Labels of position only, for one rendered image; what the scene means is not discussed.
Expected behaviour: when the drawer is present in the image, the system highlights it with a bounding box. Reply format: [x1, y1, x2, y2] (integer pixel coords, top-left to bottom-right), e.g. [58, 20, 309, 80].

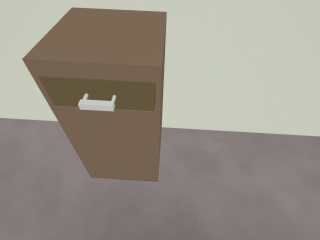
[40, 76, 156, 111]

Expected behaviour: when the cabinet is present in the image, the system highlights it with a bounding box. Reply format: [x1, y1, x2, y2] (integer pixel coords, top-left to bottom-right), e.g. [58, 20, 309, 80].
[22, 7, 167, 182]

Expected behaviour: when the handle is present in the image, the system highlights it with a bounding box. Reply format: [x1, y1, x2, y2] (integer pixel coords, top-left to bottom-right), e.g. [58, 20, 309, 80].
[78, 93, 116, 112]

